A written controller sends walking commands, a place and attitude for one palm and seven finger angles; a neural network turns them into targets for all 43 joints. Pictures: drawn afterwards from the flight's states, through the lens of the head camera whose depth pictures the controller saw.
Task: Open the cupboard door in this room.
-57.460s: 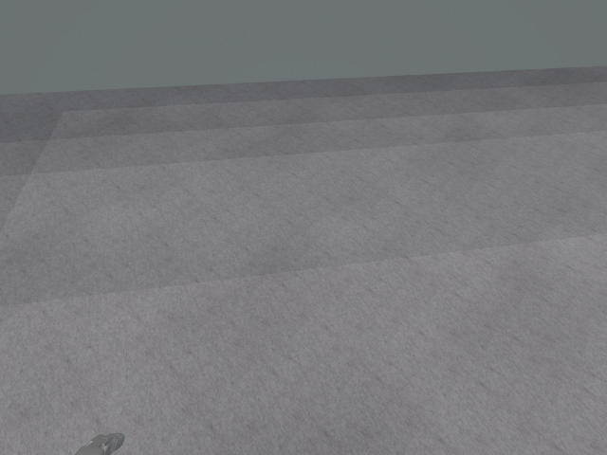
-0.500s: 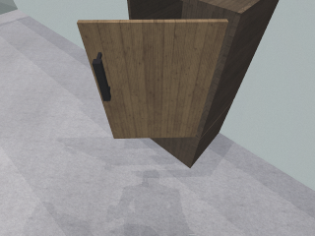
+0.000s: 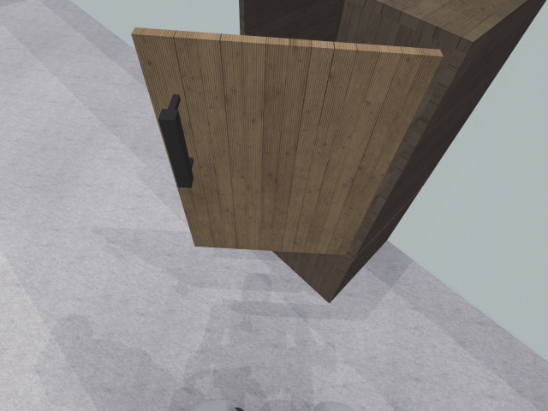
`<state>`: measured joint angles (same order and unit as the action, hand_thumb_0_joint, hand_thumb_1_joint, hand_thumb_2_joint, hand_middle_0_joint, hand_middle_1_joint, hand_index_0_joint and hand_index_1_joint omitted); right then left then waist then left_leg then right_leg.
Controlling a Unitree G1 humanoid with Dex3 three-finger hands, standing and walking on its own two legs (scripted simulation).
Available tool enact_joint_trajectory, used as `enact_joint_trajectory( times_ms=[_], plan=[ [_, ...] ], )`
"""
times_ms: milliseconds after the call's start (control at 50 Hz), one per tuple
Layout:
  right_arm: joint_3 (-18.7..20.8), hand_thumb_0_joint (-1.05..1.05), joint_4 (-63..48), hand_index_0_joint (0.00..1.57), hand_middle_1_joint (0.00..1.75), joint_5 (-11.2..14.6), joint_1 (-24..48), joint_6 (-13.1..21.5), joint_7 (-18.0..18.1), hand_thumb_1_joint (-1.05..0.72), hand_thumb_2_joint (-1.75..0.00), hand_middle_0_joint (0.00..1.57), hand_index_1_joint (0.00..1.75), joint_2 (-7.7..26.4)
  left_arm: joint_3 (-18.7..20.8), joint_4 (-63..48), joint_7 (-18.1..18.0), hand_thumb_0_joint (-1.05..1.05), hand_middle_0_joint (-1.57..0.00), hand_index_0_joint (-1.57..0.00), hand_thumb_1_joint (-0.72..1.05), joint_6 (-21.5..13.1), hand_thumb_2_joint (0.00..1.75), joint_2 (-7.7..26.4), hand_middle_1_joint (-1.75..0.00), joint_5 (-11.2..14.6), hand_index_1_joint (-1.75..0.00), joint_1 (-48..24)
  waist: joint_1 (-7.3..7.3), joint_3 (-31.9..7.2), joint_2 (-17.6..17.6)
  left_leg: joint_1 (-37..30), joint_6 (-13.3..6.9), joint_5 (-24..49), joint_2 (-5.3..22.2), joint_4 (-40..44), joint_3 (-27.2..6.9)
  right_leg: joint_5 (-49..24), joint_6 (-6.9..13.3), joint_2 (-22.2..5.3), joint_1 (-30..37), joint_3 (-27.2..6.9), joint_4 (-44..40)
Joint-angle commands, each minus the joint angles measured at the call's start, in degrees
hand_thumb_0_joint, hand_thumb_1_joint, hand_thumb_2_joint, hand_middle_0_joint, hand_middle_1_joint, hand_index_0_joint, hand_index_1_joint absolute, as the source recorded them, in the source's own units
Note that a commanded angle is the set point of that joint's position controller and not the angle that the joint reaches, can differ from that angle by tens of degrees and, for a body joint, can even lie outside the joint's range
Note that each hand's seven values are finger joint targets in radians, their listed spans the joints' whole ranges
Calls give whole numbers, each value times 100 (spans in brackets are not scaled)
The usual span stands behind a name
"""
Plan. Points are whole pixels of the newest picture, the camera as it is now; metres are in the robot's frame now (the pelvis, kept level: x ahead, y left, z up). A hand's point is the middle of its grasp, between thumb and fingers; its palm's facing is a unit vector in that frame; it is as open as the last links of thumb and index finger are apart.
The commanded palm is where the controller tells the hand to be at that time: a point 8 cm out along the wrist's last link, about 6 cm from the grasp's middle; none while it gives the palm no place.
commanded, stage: come to a stop and stand still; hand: left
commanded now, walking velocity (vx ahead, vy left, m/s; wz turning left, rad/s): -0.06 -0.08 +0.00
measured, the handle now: (180, 143) +0.50 +0.21 +0.06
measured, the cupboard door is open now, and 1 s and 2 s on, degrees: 43 43 43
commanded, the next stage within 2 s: look again from close up in 0.72 s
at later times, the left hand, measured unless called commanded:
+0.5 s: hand out of the picture +0.00 +0.14 -0.17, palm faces +0.03 -0.97 -0.22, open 7.4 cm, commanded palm none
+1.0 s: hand out of the picture -0.07 +0.13 -0.17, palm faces +0.02 -0.98 -0.20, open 7.4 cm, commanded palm none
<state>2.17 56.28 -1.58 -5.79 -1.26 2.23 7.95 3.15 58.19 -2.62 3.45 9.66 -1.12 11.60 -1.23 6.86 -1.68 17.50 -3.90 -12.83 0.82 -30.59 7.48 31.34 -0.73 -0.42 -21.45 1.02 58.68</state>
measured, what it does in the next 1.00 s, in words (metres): steps on the spot: right foot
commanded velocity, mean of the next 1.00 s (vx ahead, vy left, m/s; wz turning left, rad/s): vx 0.00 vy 0.00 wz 0.00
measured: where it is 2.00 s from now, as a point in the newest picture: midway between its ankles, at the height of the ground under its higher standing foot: outside the picture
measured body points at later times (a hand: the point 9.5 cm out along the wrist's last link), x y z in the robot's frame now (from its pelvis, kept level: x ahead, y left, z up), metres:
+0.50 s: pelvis -0.06 -0.04 -0.01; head -0.07 -0.05 +0.44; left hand -0.01 +0.19 -0.16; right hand -0.01 -0.28 -0.16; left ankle +0.03 +0.06 -0.73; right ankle -0.07 -0.16 -0.73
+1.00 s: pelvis -0.06 -0.05 +0.00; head -0.06 -0.04 +0.45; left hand -0.07 +0.18 -0.16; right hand -0.05 -0.28 -0.15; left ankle +0.03 +0.06 -0.73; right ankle -0.07 -0.16 -0.73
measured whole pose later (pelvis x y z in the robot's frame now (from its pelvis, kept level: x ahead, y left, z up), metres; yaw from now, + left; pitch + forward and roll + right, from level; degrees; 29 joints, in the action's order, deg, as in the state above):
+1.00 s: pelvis -0.06 -0.05 +0.00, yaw +1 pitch -1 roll -1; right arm 0.2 60.8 -1.2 -17.3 -0.4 0.5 9.2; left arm -0.4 60.5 -1.6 -0.1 10.1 -1.2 20.7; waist 0.5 0.9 0.0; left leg 19.4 -1.0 -6.7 0.2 -27.0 1.2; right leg 17.2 1.3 1.1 -11.2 1.6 29.7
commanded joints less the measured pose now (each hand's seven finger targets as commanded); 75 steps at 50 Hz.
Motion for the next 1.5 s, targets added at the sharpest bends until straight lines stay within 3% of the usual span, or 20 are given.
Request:
enact_joint_trajectory(
  times_ms=[0, 120, 140, 160, 220, 240, 280, 320, 360, 400, 440, 520, 680, 1100, 1360, 1380, 1400, 1420, 1440, 1480],
  plan=[
    [282, 0, -253, 20, 30, 10, -467, 38, 47, -90, -90, 20, 30, 1021, 147, -308, -6, 0, -20, -20, 90, -62, 90, 356, -30, 17, -30, 500, 127, -1240, 596, -1061, -793, 3678, 1579, 766, -1180, -231, -107, -66, -280, -229, 471],
    [320, 0, -221, 20, 30, -2, -381, 20, -22, -90, -90, 20, 30, 1026, 52, -399, 35, 0, -20, -20, 90, -150, 90, 274, -30, -16, -30, 718, 117, -1133, 1103, -735, -615, 1930, 1575, 821, -1381, -499, -6, -193, 615, 72, -2088],
    [398, 0, -459, 20, 30, 148, -111, 142, -22, -90, -90, 20, 30, 1406, -83, -227, -75, 0, -20, -20, 90, -297, 90, 450, -30, -1, -30, 1285, -200, -1680, 34, -1326, -212, 2805, 1366, -453, -1126, -1543, 49, -284, 408, -289, -3438],
    [299, 0, -744, 20, 30, 165, -409, 119, -180, -90, -90, 20, 30, 790, -35, -692, -85, 0, -20, -20, 90, -380, 90, 754, -30, -93, -30, 777, 66, -1322, -1176, 327, 94, 383, 504, -866, -575, -2382, 296, -793, 921, -1171, -3684],
    [161, 0, -894, 20, 30, 42, -374, 104, -297, -90, -90, 20, 30, 420, -13, -916, -103, 0, -20, -20, 90, -585, 90, 1145, -30, -144, -30, 592, 190, -1207, 641, 790, 360, -1355, -44, -1618, -438, -5621, 1004, -1429, 1390, -1296, -2952],
    [148, 0, -848, 20, 30, 60, -422, 78, -294, -90, -90, 20, 30, 398, 53, -875, -102, 0, -20, -20, 90, -603, 90, 1120, -30, -110, -30, 593, 215, -1304, -416, 991, 325, -1099, -78, -1559, -349, -6059, 951, -1093, 1818, -1106, -2713],
    [124, 0, -864, 20, 30, 114, -622, 83, -220, -90, -90, 20, 30, 557, -22, -916, -122, 0, -20, -20, 90, -580, 90, 893, -30, -33, -30, 349, 295, -1088, -1676, 423, 244, -550, 44, -1065, -496, -5314, 845, -1059, 1242, -757, -2752],
    [108, 0, -592, 20, 30, 92, -1058, 114, -207, -90, -90, 20, 30, 631, -80, -1024, -103, 0, -20, -20, 90, -466, 90, 711, -30, -31, -30, 159, 474, -434, -364, -751, 207, 382, 183, -170, -616, -2632, 541, -702, -206, -483, -2749],
    [93, 0, -572, 20, 30, -6, -956, 114, -209, -90, -90, 20, 30, 890, -91, -943, -83, 0, -20, -20, 90, -302, 90, 613, -30, 11, -30, 492, 236, 299, 1569, 409, -233, -1050, 908, 1103, -1963, -24, 248, 24, -223, -58, -2428],
    [99, 0, -629, 20, 30, 1, -531, 67, -192, -90, -90, 20, 30, 1032, -96, -723, -21, 0, -20, -20, 90, -266, 90, 694, -30, -26, -30, 927, -55, 646, 1303, 1663, -332, -2802, 897, 1762, -2249, -266, 295, 51, 570, -16, -2376],
    [68, 0, -678, 20, 30, 14, -515, 63, -182, -90, -90, 20, 30, 912, -128, -606, 15, 0, -20, -20, 90, -354, 90, 673, -30, -49, -30, 1177, -115, 361, 420, 1346, -94, -2230, 484, 1168, -1656, -46, 378, -150, 575, -455, -3227],
    [56, 0, -400, 20, 30, 10, -1355, -12, -199, -90, -90, 20, 30, 606, -87, -815, 12, 0, -20, -20, 90, -383, 90, 954, -30, -10, -30, 435, 418, -255, -608, -531, 297, -628, -8, -611, -643, 1177, 751, -961, -1006, -1353, -4444],
    [18, 0, -208, 20, 30, 8, -1235, 147, -142, -90, -90, 20, 30, 924, -113, -422, 55, 0, -20, -20, 90, -338, 90, 677, -30, 5, -30, 1081, 26, -53, 781, 816, -37, -2336, 677, 1593, -1957, -64, 336, -50, 400, -243, -3159],
    [-61, 0, 331, 20, 30, 83, -1138, 257, -130, -90, -90, 20, 30, 847, -235, 112, 75, 0, -20, -20, 90, -534, 90, 781, -30, 10, -30, 1005, 178, -36, 247, -338, 192, -405, 381, 968, -1278, -540, 412, -486, 67, -759, -4079],
    [-120, 0, 18, 20, 30, 151, -479, 353, -102, -90, -90, 20, 30, 891, -278, 287, -181, 0, -20, -20, 90, -606, 90, 553, -30, -46, -30, 1255, -21, -465, 233, -583, 255, 1340, 478, -358, -931, -3705, 116, -750, 793, -972, -4063],
    [119, 0, -1856, 20, 30, 422, -918, 1129, 124, -90, -90, 20, 30, 1813, 671, -8631, -224, 0, -20, -20, 88, -1807, 89, 2163, -32, 1094, -32, -2857, 799, -3308, 1119, -2256, 156, 1540, -135, 327, -795, -3517, 248, -193, 894, -65, -3254],
    [-156, 0, -1561, 20, 30, 360, -444, 1705, 328, -90, -90, 20, 30, 1237, 750, -7361, -418, 0, -20, -20, 85, -1592, 88, 1785, -33, 691, -33, -160, 11, -3212, 2192, -2845, 167, 2038, 158, 526, -758, -2546, 354, 51, 653, 157, -2780],
    [-88, 0, -1274, 20, 30, 399, -399, 1845, 381, -90, -90, 20, 30, 1226, 469, -6940, -647, 0, -21, -21, 83, -1287, 87, 1404, -34, 684, -34, 213, 108, -2814, 1827, -2034, 370, 1533, 181, 520, -916, -1936, 296, 16, 606, 342, -2781],
    [-104, 0, -1221, 20, 30, 446, -561, 1813, 296, -90, -90, 20, 30, 910, -542, -5316, -581, 0, -21, -21, 81, -773, 86, -327, -36, 808, -36, 2020, 320, -1671, 1040, -1557, 239, 1161, 251, 622, -969, -1850, 223, 71, 105, 446, -2779],
    [163, 0, -1798, 20, 30, 354, -424, 1768, 236, -90, -90, 20, 30, 1319, 72, -6121, -373, 0, -21, -21, 76, -1188, 84, 301, -39, 947, -39, 1083, 494, -904, -141, -608, 234, 655, 144, 181, -1084, -1803, 155, 84, -419, 524, -2959]
  ],
)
